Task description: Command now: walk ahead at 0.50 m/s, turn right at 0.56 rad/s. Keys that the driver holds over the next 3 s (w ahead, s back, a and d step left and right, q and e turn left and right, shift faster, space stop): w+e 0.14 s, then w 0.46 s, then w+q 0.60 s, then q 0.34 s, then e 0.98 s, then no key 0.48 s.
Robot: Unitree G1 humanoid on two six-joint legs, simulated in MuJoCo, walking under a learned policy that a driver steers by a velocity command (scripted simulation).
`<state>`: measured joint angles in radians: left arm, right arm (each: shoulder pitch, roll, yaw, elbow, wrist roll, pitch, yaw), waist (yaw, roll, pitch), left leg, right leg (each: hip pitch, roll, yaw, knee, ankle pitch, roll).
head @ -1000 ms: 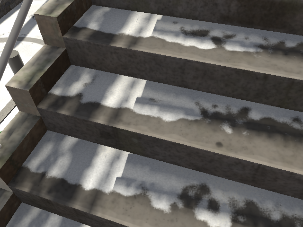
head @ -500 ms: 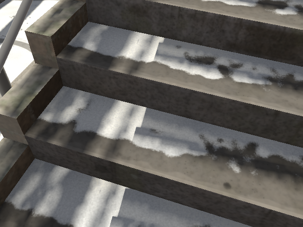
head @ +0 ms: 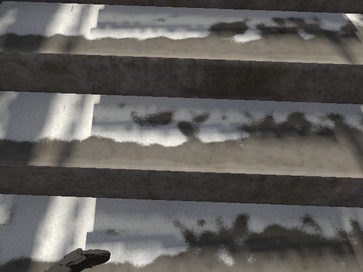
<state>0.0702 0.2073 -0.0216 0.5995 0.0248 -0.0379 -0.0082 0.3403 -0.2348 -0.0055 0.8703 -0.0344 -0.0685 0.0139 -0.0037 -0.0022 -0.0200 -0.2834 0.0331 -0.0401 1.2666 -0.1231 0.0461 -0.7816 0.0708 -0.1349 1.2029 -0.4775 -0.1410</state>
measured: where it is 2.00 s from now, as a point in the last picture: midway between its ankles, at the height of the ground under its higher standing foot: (183, 46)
